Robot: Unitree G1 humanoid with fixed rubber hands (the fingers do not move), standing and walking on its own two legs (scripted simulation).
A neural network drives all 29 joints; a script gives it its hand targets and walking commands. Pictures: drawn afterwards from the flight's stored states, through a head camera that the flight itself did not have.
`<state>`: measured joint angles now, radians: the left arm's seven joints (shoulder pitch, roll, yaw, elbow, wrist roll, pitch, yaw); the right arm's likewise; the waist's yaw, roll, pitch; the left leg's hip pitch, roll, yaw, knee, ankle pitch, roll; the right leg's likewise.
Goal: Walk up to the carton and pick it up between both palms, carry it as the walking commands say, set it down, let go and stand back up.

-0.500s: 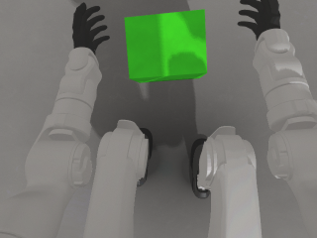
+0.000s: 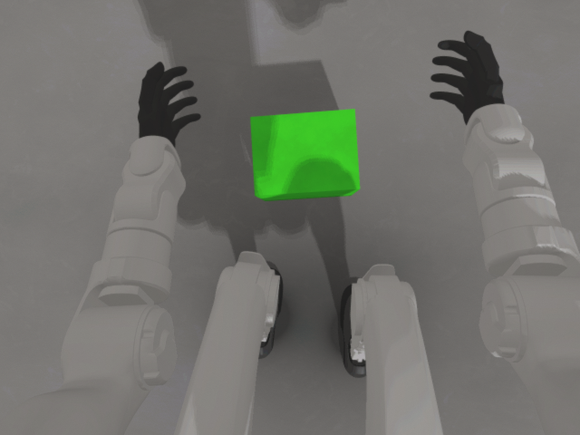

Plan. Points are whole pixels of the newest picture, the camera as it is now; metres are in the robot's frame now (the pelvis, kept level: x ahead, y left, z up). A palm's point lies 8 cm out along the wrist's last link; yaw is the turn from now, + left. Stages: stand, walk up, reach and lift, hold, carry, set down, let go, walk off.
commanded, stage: set down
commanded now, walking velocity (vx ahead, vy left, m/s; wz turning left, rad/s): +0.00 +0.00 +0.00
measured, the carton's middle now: (305, 160) +0.49 +0.03 -0.43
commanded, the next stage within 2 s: let go in 0.60 s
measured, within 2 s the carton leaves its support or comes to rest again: neither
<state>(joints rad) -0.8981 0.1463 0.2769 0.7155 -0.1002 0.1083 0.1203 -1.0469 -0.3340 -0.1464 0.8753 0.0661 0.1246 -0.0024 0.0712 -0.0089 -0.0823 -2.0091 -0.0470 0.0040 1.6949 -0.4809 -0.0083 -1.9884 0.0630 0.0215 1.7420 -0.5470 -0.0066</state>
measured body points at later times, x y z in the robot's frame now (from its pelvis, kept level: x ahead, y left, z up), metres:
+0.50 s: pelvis +0.03 +0.00 +0.14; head +0.29 -0.01 +0.50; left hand +0.46 +0.21 +0.04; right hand +0.52 -0.18 +0.04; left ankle +0.10 +0.11 -0.47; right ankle +0.08 -0.11 -0.47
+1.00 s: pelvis +0.07 +0.00 +0.21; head +0.29 +0.00 +0.61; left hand +0.38 +0.23 +0.11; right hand +0.42 -0.20 +0.10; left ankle +0.10 +0.11 -0.47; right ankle +0.08 -0.11 -0.47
